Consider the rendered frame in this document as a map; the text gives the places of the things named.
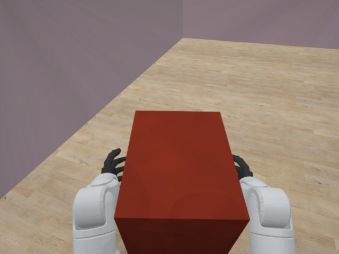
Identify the carton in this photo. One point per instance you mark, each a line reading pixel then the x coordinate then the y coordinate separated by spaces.
pixel 180 192

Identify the robot right forearm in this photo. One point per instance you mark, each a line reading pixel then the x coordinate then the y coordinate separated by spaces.
pixel 270 225

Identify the robot left forearm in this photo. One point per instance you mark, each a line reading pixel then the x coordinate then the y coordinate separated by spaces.
pixel 93 216

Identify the robot right hand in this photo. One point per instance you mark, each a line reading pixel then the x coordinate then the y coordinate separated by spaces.
pixel 243 170

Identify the robot left hand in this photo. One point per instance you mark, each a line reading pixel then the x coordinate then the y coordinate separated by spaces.
pixel 110 163

